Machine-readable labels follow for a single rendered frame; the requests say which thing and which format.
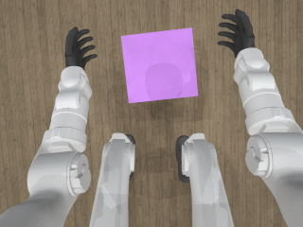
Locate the left robot foot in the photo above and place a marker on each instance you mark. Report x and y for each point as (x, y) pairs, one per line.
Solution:
(133, 142)

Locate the robot right upper arm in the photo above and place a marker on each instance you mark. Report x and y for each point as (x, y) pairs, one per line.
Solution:
(277, 157)

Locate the carton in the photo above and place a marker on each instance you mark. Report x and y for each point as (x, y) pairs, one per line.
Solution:
(160, 65)

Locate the robot left forearm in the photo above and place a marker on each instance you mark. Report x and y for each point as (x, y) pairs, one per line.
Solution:
(69, 118)

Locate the robot right shin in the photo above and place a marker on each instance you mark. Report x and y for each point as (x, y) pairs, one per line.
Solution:
(198, 136)

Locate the robot right hand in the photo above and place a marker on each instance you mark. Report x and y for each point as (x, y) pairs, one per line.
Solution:
(243, 37)

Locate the robot right forearm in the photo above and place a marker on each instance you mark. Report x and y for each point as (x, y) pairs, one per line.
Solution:
(260, 98)

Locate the robot left hand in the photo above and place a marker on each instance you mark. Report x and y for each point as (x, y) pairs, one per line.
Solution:
(73, 53)

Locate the robot left upper arm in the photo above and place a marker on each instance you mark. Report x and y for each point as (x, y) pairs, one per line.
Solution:
(54, 181)

